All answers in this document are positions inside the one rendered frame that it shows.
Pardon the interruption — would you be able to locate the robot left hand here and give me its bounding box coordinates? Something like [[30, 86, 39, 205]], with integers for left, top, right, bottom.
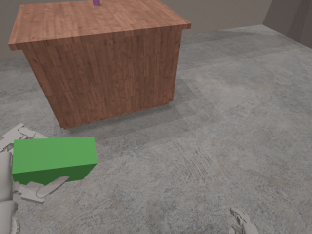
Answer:
[[0, 123, 70, 204]]

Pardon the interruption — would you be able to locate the sponge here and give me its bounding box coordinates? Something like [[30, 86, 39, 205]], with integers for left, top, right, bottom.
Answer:
[[12, 136, 98, 186]]

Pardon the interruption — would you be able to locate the table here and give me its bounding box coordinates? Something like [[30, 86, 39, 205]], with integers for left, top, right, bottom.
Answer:
[[8, 0, 192, 130]]

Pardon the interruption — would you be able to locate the left robot forearm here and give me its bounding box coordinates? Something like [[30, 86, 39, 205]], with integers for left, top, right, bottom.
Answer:
[[0, 200, 20, 234]]

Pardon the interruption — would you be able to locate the robot right hand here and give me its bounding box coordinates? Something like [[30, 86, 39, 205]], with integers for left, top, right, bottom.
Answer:
[[228, 207, 259, 234]]

